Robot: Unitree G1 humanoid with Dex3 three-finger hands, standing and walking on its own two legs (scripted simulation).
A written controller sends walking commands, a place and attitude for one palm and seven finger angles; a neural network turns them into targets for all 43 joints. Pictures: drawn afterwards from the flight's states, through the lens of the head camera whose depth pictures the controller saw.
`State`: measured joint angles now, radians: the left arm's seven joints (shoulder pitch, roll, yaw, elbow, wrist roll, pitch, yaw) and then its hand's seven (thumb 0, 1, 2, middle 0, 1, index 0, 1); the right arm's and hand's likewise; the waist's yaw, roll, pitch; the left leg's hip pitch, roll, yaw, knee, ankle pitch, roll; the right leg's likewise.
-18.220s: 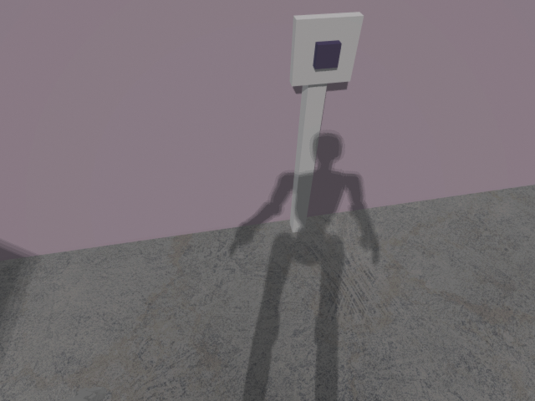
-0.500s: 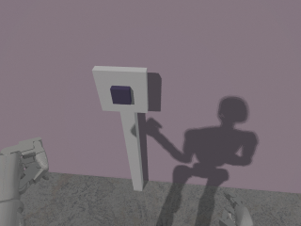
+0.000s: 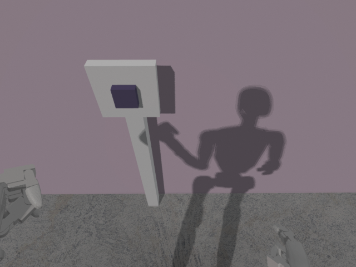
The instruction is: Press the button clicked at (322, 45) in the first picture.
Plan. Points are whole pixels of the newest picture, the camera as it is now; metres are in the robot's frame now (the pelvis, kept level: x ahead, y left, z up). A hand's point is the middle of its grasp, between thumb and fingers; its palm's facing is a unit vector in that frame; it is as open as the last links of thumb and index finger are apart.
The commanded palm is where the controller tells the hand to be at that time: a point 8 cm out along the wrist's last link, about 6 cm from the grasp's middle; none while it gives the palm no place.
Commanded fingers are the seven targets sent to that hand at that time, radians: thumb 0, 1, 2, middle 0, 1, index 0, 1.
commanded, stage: step back with the hand held close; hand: left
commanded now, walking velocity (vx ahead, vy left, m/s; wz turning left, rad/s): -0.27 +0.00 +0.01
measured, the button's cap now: (125, 96) +0.53 +0.18 +0.09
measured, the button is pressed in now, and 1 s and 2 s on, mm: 0 0 0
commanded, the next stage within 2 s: stop stepping back and stand still in 0.90 s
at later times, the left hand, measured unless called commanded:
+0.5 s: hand out of the picture +0.11 +0.26 +0.17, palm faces +0.44 -0.78 -0.45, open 3.1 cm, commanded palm +0.05 +0.30 +0.18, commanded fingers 0.00 0.90 0.90 -1.30 -1.50 -1.30 -1.50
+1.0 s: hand out of the picture +0.01 +0.27 +0.16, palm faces +0.42 -0.82 -0.39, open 3.1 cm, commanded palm -0.06 +0.30 +0.18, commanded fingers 0.00 0.90 0.90 -1.30 -1.50 -1.30 -1.50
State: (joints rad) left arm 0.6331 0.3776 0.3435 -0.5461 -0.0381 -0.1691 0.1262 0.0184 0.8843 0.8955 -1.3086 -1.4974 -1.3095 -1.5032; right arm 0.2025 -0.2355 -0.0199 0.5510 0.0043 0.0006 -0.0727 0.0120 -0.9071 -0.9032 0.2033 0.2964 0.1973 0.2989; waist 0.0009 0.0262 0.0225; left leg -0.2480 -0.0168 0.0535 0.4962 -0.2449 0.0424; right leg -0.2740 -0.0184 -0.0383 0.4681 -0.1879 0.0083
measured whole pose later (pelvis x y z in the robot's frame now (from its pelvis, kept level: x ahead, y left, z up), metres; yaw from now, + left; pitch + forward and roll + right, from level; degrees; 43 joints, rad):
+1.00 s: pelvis -0.18 +0.02 -0.01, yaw +1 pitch +0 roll -2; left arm 0.54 0.40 0.38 -0.55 -0.02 -0.24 0.15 0.01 0.88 0.90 -1.31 -1.50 -1.31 -1.50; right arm 0.17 -0.21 -0.02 0.61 -0.01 -0.04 -0.08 0.01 -0.91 -0.90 0.20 0.30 0.20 0.30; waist 0.01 -0.04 0.00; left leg -0.39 -0.02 0.00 0.56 -0.16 0.05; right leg -0.32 0.03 0.04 0.59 -0.27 0.02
